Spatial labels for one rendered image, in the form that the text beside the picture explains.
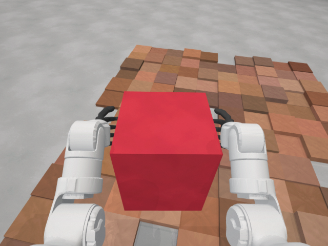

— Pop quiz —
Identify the robot right hand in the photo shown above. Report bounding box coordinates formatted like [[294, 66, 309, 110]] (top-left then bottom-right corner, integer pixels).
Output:
[[213, 109, 234, 149]]

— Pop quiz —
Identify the left robot upper arm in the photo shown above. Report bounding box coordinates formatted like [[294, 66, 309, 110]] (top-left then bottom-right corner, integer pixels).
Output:
[[30, 203, 106, 246]]

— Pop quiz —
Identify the left robot forearm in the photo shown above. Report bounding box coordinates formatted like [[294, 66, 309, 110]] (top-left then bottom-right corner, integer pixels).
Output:
[[44, 119, 110, 242]]

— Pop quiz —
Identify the carton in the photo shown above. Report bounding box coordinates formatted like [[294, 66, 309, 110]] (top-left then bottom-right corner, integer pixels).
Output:
[[110, 91, 223, 211]]

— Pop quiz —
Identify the robot left hand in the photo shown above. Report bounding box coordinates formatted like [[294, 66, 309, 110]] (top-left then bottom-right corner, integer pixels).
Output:
[[96, 106, 118, 146]]

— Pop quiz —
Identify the right robot forearm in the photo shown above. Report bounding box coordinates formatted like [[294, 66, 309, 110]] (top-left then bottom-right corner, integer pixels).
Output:
[[220, 122, 287, 239]]

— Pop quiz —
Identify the right robot upper arm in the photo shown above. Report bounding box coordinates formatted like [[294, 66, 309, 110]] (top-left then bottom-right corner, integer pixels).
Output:
[[226, 203, 310, 246]]

